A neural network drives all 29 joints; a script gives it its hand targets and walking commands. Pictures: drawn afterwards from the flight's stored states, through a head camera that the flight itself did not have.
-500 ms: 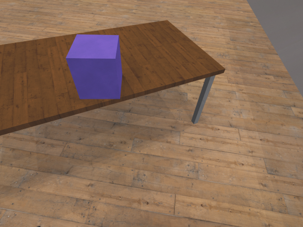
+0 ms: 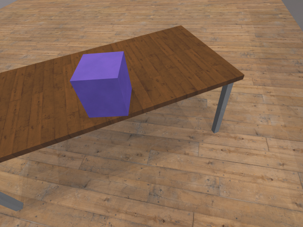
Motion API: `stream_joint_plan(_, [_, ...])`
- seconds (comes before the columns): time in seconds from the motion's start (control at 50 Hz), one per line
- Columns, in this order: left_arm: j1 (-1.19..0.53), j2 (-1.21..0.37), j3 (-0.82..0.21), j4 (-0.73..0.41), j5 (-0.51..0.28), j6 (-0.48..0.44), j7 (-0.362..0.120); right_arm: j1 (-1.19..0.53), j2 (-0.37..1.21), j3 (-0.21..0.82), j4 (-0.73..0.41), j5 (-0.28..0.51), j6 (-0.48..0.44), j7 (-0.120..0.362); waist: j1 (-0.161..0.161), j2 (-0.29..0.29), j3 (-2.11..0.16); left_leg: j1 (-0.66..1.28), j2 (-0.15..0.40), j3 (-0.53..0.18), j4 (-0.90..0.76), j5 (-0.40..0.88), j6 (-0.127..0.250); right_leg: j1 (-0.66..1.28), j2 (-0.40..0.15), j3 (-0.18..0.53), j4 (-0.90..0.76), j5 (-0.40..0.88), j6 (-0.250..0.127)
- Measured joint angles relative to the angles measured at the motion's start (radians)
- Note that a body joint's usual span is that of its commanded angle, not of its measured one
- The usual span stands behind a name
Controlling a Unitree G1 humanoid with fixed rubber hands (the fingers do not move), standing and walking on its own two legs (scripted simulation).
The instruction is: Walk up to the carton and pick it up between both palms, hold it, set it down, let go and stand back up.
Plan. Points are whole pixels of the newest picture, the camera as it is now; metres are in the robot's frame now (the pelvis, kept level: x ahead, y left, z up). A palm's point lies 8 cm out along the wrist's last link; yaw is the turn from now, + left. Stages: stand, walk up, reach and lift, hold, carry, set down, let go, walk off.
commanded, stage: walk up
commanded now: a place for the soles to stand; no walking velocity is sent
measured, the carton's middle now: (105, 85) +0.78 +0.23 -0.08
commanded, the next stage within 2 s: none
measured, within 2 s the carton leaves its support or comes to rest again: neither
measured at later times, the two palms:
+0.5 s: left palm out of the picture +0.14 +0.40 -0.12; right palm (262, 217) +0.18 -0.27 -0.08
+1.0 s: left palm out of the picture +0.08 +0.36 -0.10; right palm (265, 214) +0.19 -0.30 -0.13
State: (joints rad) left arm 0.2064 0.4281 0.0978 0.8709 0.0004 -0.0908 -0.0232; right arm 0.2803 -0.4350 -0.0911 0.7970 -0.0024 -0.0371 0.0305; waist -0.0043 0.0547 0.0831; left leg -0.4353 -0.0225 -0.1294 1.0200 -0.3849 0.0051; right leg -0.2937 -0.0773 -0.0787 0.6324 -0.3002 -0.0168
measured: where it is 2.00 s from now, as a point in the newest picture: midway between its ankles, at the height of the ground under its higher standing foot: outside the picture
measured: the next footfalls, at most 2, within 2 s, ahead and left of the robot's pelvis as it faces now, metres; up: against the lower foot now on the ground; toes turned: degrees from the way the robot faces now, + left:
left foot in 0.24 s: +0.14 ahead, +0.20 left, +0.00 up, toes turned +0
right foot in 0.64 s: +0.18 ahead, -0.06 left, +0.00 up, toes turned +4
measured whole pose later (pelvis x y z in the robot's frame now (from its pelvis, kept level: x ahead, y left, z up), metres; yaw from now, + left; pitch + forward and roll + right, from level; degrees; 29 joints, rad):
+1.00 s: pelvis +0.07 +0.01 -0.02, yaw +13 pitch -2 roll +1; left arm 0.19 0.42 0.10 0.86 0.00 -0.01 -0.02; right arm 0.28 -0.43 -0.08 0.87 0.00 -0.04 -0.04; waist 0.00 0.03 0.12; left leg -0.48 -0.03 -0.14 1.02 -0.44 -0.01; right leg -0.41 -0.07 -0.15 0.77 -0.33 -0.05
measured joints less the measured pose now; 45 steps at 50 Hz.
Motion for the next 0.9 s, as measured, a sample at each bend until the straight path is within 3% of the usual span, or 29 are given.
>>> stream_joint_plan(0.1, [0.0,0.0,0.007,-0.001,0.0,0.0,-0.012,0.019,-0.003,0.0,0.044,0.0,0.003,0.004,0.0,0.004,0.0,-0.01,0.054,0.0,-0.015,0.005,-0.019,0.056,0.001,-0.029,-0.005,-0.041,0.0])
stream_joint_plan(0.2, [0.0,0.0,0.008,-0.003,0.0,0.0,-0.016,0.005,-0.003,0.0,0.045,0.0,0.0,0.006,0.0,0.005,0.0,-0.011,0.081,0.0,-0.156,0.004,-0.021,0.079,0.001,-0.067,-0.005,-0.077,0.009])
stream_joint_plan(0.24, [0.0,0.0,0.011,-0.006,0.0,0.011,-0.014,0.009,-0.005,0.0,0.038,0.0,-0.015,0.004,-0.001,-0.001,0.003,0.022,0.078,0.004,-0.293,0.048,-0.015,0.076,-0.006,-0.079,0.026,-0.101,0.017])
stream_joint_plan(0.28, [-0.006,0.004,0.012,-0.009,0.0,0.032,-0.005,0.024,0.013,0.0,0.042,0.0,-0.032,-0.011,-0.002,-0.061,0.017,0.041,0.031,0.019,-0.288,0.087,-0.036,0.047,-0.053,-0.053,0.161,-0.146,0.016])
stream_joint_plan(0.34, [-0.006,0.004,-0.016,-0.011,0.0,0.056,0.001,0.061,0.017,0.003,0.042,0.0,-0.034,-0.028,-0.001,-0.085,0.018,0.064,0.006,0.001,-0.286,0.06,-0.03,-0.021,-0.014,-0.011,0.364,-0.244,0.017])
stream_joint_plan(0.38, [-0.006,0.004,-0.018,-0.011,0.0,0.064,0.005,0.068,0.015,0.003,0.039,0.0,-0.034,-0.038,0.0,-0.089,0.018,0.068,0.005,-0.008,-0.295,0.055,-0.024,-0.073,0.0,-0.009,0.404,-0.244,0.017])
stream_joint_plan(0.58, [-0.014,0.004,-0.015,-0.013,0.0,0.077,0.012,0.065,0.014,0.003,-0.005,0.0,-0.036,-0.07,0.0,-0.096,0.022,0.067,-0.025,-0.008,-0.298,0.047,-0.031,-0.186,0.001,0.028,0.381,-0.186,0.017])
stream_joint_plan(0.64, [-0.014,0.005,-0.005,-0.013,0.0,0.077,0.013,0.041,0.014,0.003,-0.014,0.0,-0.033,-0.075,0.001,-0.097,0.021,0.048,-0.035,-0.006,-0.283,0.045,-0.05,-0.141,0.0,0.032,0.217,-0.083,0.014])
stream_joint_plan(0.76, [-0.015,-0.01,-0.016,-0.012,0.0,0.077,0.01,-0.038,0.014,0.012,-0.007,0.0,-0.007,-0.085,0.003,-0.04,0.04,-0.042,-0.059,-0.009,-0.018,-0.049,-0.016,-0.119,0.009,0.005,0.168,-0.063,-0.023])
stream_joint_plan(0.9, [-0.015,-0.01,-0.004,-0.015,0.0,0.077,0.009,-0.021,0.005,0.012,0.032,0.0,-0.006,-0.078,0.002,-0.027,0.04,-0.045,-0.035,-0.01,0.039,-0.05,-0.016,-0.114,0.009,-0.021,0.134,-0.033,-0.033])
